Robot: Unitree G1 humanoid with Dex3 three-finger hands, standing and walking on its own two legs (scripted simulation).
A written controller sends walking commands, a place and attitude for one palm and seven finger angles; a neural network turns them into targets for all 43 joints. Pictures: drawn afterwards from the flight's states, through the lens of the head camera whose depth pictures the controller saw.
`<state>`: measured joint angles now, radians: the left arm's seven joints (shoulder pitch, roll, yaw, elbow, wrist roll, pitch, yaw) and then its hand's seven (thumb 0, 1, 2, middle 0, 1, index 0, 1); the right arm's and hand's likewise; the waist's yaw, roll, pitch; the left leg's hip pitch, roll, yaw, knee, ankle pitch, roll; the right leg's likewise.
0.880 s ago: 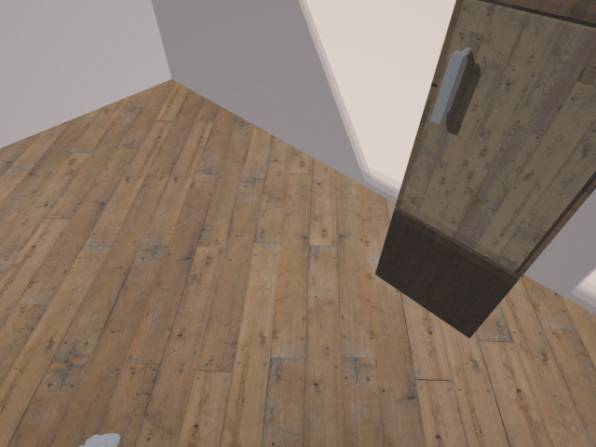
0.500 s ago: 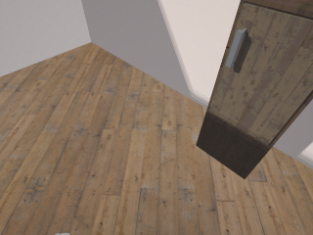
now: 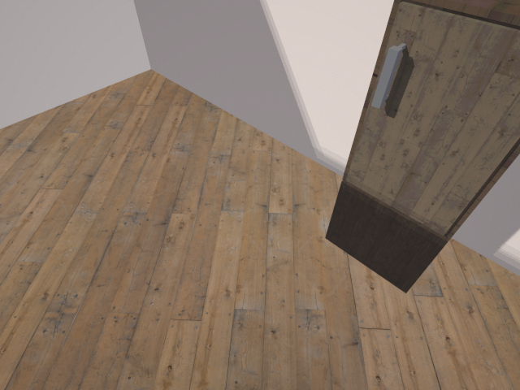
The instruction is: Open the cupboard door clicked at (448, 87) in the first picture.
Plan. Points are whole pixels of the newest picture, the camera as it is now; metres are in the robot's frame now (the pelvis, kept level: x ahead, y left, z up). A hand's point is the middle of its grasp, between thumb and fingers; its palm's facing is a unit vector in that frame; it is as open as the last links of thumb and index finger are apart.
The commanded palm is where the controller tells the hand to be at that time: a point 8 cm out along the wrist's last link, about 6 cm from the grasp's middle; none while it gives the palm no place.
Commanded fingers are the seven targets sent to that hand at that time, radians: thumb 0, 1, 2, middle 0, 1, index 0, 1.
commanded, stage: look at it before walking up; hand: left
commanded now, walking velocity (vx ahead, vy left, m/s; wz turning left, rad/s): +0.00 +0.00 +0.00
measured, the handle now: (389, 76) +0.85 -0.29 +0.08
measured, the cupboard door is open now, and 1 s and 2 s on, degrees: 0 0 0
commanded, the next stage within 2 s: walk to a spot facing it in 0.56 s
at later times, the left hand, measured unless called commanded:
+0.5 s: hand out of the picture +0.08 +0.24 -0.16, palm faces -0.03 -0.94 -0.33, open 7.4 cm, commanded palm none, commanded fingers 0.00 0.90 0.90 -0.20 -0.30 -0.20 -0.30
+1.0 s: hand out of the picture +0.05 +0.23 -0.18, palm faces +0.13 -0.96 -0.27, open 7.4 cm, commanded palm none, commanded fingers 0.00 0.90 0.90 -0.20 -0.30 -0.20 -0.30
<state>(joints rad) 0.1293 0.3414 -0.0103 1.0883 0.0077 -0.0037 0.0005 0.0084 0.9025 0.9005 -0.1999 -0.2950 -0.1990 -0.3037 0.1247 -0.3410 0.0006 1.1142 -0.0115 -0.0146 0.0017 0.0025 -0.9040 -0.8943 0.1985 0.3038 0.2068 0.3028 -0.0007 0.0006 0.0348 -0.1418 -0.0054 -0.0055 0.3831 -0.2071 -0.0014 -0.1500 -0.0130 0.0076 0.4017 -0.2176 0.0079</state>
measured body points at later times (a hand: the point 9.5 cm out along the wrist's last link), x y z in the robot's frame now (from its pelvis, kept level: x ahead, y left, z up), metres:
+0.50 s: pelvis +0.00 +0.00 +0.00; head +0.01 +0.00 +0.45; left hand +0.08 +0.29 -0.13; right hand +0.08 -0.30 -0.13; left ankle +0.00 +0.12 -0.74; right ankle +0.00 -0.12 -0.74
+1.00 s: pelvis -0.01 +0.01 -0.02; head +0.02 +0.03 +0.43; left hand +0.04 +0.28 -0.16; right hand +0.09 -0.25 -0.15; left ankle -0.01 +0.11 -0.73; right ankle +0.00 -0.12 -0.74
